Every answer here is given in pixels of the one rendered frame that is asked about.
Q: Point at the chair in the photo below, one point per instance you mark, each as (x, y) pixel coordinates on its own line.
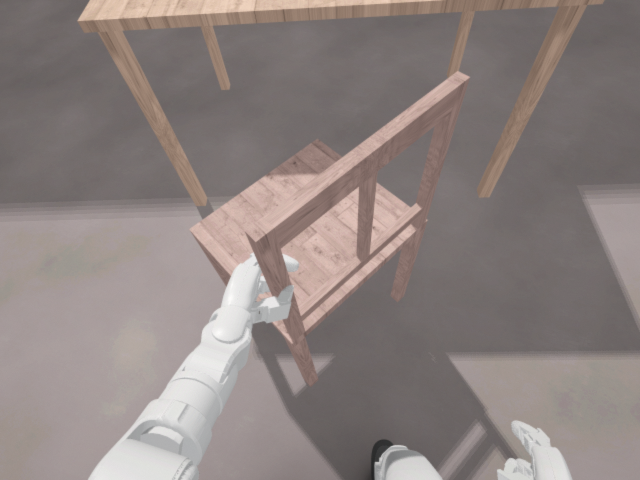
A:
(329, 213)

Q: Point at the robot right hand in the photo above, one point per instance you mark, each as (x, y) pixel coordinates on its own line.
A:
(547, 462)

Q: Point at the robot left hand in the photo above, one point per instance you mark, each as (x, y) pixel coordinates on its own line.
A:
(246, 283)

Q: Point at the robot right foot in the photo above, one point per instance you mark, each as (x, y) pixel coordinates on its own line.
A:
(379, 448)

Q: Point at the right robot thigh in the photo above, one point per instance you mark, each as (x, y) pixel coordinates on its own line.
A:
(402, 464)

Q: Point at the robot left forearm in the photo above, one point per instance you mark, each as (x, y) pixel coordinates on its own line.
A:
(181, 419)

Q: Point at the table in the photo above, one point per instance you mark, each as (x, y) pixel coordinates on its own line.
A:
(111, 17)

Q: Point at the robot left upper arm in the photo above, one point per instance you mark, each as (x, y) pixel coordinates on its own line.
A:
(135, 460)

